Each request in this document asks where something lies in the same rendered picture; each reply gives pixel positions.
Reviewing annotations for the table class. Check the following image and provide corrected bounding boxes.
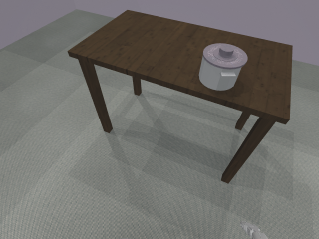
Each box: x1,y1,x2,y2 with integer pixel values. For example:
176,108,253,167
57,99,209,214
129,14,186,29
67,10,293,184

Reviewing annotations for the knob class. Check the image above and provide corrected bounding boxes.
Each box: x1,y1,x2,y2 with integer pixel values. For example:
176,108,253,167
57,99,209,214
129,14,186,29
219,44,234,56

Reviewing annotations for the lid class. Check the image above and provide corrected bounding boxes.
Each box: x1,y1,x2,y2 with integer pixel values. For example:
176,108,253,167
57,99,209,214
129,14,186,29
202,43,248,70

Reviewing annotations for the pot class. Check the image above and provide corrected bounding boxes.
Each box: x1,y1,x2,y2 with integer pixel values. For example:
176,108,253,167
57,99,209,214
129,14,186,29
199,56,242,91

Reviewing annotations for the right robot hand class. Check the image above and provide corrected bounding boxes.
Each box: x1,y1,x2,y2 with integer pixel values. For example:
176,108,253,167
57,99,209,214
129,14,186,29
240,221,268,239

